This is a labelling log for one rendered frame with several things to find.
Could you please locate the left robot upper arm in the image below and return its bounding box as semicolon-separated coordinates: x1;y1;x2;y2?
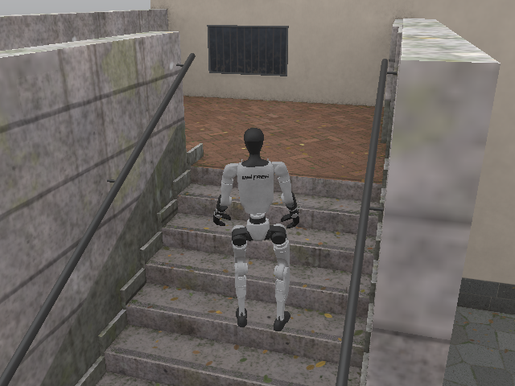
220;163;238;206

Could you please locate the left robot hand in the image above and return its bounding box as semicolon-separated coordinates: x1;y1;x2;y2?
213;214;231;226

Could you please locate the robot left forearm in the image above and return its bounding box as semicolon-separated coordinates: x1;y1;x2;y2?
214;195;228;219

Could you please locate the right robot thigh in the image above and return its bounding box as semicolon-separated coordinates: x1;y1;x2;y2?
270;224;290;281

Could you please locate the robot right shin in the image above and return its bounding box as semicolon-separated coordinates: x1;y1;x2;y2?
275;267;290;321

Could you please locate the robot right forearm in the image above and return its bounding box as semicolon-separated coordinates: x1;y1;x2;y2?
286;192;299;218

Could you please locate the right robot upper arm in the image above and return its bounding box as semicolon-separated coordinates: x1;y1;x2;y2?
272;162;294;204

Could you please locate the right robot hand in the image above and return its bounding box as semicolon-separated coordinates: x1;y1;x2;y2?
281;214;299;228

